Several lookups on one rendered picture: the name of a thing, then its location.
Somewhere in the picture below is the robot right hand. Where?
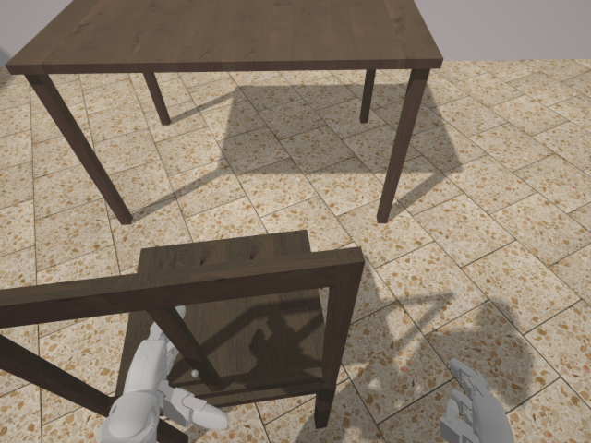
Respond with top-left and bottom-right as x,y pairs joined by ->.
440,359 -> 514,443

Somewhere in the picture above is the chair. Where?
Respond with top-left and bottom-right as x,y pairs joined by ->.
0,230 -> 365,443

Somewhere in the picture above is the table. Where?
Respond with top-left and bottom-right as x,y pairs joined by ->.
5,0 -> 443,225

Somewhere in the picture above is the robot left forearm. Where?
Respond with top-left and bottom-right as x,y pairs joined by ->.
97,391 -> 160,443

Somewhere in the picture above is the robot left hand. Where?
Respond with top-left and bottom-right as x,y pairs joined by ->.
123,305 -> 228,430

